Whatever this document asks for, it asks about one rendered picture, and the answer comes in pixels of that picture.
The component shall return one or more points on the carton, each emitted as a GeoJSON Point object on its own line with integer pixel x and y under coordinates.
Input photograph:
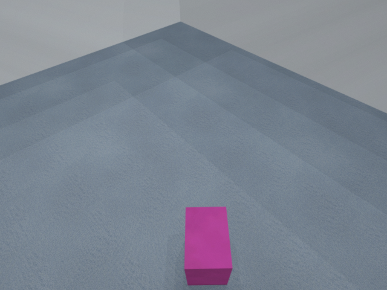
{"type": "Point", "coordinates": [207, 256]}

